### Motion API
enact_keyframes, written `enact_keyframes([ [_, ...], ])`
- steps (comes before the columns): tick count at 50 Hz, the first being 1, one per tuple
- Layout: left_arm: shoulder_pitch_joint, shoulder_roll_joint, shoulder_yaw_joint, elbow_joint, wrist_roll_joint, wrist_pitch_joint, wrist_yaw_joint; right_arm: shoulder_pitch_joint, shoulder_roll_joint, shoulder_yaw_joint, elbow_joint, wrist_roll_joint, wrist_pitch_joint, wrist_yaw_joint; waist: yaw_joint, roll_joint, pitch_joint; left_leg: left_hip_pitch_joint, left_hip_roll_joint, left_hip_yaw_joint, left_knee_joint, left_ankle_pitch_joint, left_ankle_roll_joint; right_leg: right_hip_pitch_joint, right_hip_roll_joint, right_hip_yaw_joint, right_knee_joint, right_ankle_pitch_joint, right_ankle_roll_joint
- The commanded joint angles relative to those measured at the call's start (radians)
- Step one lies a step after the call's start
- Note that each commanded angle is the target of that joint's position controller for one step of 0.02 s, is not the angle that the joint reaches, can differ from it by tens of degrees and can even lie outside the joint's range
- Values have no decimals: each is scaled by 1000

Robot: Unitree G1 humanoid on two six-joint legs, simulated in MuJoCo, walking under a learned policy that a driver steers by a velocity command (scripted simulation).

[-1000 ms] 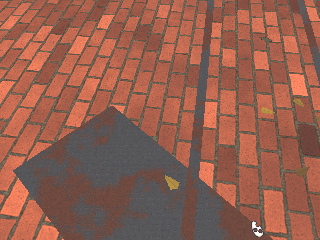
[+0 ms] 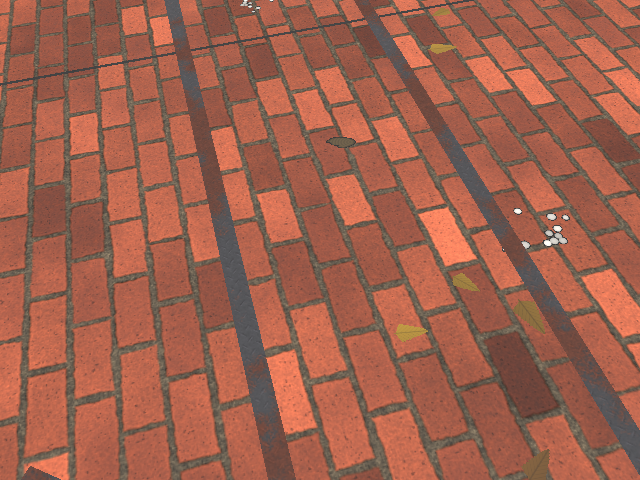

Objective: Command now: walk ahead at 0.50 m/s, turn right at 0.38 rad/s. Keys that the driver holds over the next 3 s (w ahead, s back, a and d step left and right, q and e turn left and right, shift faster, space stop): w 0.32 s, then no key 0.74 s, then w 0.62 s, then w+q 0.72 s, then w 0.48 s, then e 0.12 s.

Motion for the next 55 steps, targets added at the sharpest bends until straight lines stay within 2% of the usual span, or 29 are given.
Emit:
enact_keyframes([
  [1, 69, 119, 18, -40, -2, -20, 0, -18, -65, -10, -54, 2, 8, 6, 7, -67, -9, -49, -18, 49, -116, 129, -5, 42, -264, 203, -119, 410, -79],
  [4, 125, 116, 11, -26, 1, -22, 4, -96, -63, -3, -80, 8, 6, 12, 40, -84, -9, -71, -36, 58, -219, 203, 13, 130, -269, 193, -107, 464, -46],
  [9, 176, 123, 0, -6, 18, -23, 18, -218, -66, 10, -133, 16, -9, 20, 73, -98, 28, -65, -84, 85, -372, 190, 59, 245, -308, 199, -77, 536, -52],
  [11, 149, 140, 0, -4, 23, -26, 24, -178, -81, 7, -133, 18, -17, 19, 35, -108, 29, 25, -110, 86, -431, 133, 95, 251, -328, 189, -41, 652, -38],
  [12, 122, 150, 1, -7, 24, -29, 26, -109, -93, 1, -114, 20, -21, 13, -2, -115, 6, 130, -139, 94, -456, 94, 114, 236, -325, 173, 12, 786, -22],
  [13, 109, 162, 3, -5, 27, -31, 24, -7, -114, -10, -81, 23, -25, 2, -45, -120, -45, 255, -175, 104, -471, 56, 133, 231, -315, 162, 116, 912, -9],
  [14, 89, 165, 2, -4, 24, -32, 20, 151, -132, -20, -32, 21, -33, -10, -121, -90, -125, 444, -181, 105, -536, 98, 158, 188, -280, 128, 294, 907, 7],
  [15, 90, 135, -8, -26, 16, -37, 15, 316, -186, -36, 1, -2, -40, -25, -181, -25, -236, 699, -22, -62, -543, 28, 204, 13, -235, 103, 549, 635, 18],
  [16, 225, 39, -24, -33, -25, -36, 8, 384, -299, -67, 11, -21, -37, -22, -129, 217, -364, 963, 266, -556, -608, -20, 360, -325, -39, 20, 952, -72, 72],
  [17, 189, 122, -9, -20, 7, -34, 14, 300, -220, -51, 12, 19, -25, -8, -100, 110, -299, 864, 271, -691, -713, 45, 364, -427, -44, 100, 1045, -290, 59],
  [18, 118, 115, -8, -34, 13, -29, 15, 184, -160, -33, -9, 32, -26, -5, -57, 33, -129, 699, 245, -495, -707, 166, 349, -445, -99, 105, 1038, -222, 65],
  [19, 73, 94, -15, -42, 18, -29, 13, 139, -104, -17, -9, 29, -34, -1, -45, -29, -71, 599, 200, -361, -713, 378, 329, -423, -129, 94, 991, -187, 73],
  [20, 60, 79, -16, -43, 21, -20, 10, 138, -77, -6, 5, 29, -43, -3, -27, -17, -45, 540, 154, -248, -717, 558, 299, -391, -152, 83, 941, -184, 81],
  [21, 74, 70, -19, -42, 30, -7, 6, 143, -56, 3, 25, 34, -50, -6, -6, 16, -47, 492, 117, -163, -730, 664, 273, -347, -164, 74, 890, -180, 95],
  [22, 88, 56, -21, -33, 33, 5, 2, 157, -57, 7, 39, 33, -57, -5, 3, 36, -61, 471, 101, -118, -730, 754, 263, -309, -157, 61, 859, -173, 105],
  [24, 95, 41, -24, -29, 32, 18, -3, 175, -86, 5, 60, 34, -66, -5, 21, 51, -86, 460, 82, -55, -732, 872, 268, -292, -146, 36, 802, -144, 124],
  [28, -9, 10, -45, -43, 28, 29, -2, 168, -96, 14, 81, 31, -51, -9, 13, 78, -86, 436, 25, 44, -728, 860, 237, -259, -169, -24, 540, -30, 146],
  [33, -97, 22, -55, -39, 19, 33, 16, 226, -98, 18, 122, 30, -30, -14, -33, 79, -91, 471, 50, 9, -691, 695, 227, -180, -167, -39, 353, 25, 141],
  [35, -93, 19, -56, -25, 21, 28, 24, 207, -91, 21, 128, 33, -20, -21, -22, 66, -64, 452, 60, -23, -661, 542, 214, -120, -167, -38, 235, 32, 124],
  [36, -78, 17, -58, -13, 26, 21, 28, 198, -84, 24, 131, 37, -16, -25, -7, 38, -52, 426, 46, -32, -634, 425, 187, -51, -176, -23, 118, 109, 115],
  [37, -53, 57, -51, -1, 31, 11, 34, 226, -72, 28, 135, 30, -15, -28, -11, -22, -64, 394, 16, -35, -600, 282, 146, 36, -245, 55, 61, 257, 106],
  [38, -26, 121, -41, 5, 34, 4, 39, 301, -53, 29, 138, 21, -14, -29, -58, -110, -91, 353, -44, -3, -549, 41, 117, 116, -374, 167, 98, 525, 77],
  [39, -73, 102, -47, 10, 7, 13, 39, 398, 22, 48, 182, 42, 2, -34, -91, -200, -116, 399, -106, 43, -569, -161, 100, 49, -429, 214, 85, 526, -21],
  [40, -104, 49, -58, 5, 5, 17, 32, 368, -15, 43, 201, 37, 18, -43, -75, -159, -75, 455, -109, 39, -603, -152, 89, -32, -401, 224, 54, 399, -18],
  [41, -139, 36, -62, 3, 6, 20, 28, 325, -36, 37, 197, 32, 25, -44, -74, -147, -32, 468, -106, 28, -628, -103, 86, -79, -347, 187, 39, 287, 16],
  [43, -128, 38, -62, 22, 8, 22, 34, 276, -51, 33, 200, 30, 32, -39, -57, -124, -15, 489, -81, 9, -650, -14, 81, -86, -285, 135, 30, 225, 55],
  [47, -94, 38, -56, 64, -1, 21, 40, 275, -30, 43, 236, 35, 27, -46, -44, -52, -40, 482, -58, 1, -673, 31, 74, 7, -269, 111, 53, 305, 62],
  [53, -86, 30, -55, 109, 1, 29, 43, 265, -16, 49, 274, 33, 36, -55, -39, -31, -18, 492, -50, 0, -683, 30, 70, 7, -260, 104, 40, 283, 64],
  [55, -64, 45, -47, 126, 1, 37, 41, 283, -18, 47, 288, 26, 37, -53, -34, -41, -19, 475, -81, 28, -653, -146, 83, -5, -233, 107, 19, -26, 48],
])
Next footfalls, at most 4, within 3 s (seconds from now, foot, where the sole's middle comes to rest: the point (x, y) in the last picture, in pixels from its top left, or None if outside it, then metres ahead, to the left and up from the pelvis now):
0.30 left None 0.35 0.13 -0.78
0.74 right None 0.43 -0.07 -0.78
1.72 right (402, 376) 0.70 -0.11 -0.78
2.26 left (319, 277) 0.97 0.09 -0.78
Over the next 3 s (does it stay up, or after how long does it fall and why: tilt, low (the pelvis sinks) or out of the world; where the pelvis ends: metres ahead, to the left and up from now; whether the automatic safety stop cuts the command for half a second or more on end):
stays up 1.24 0.09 0.00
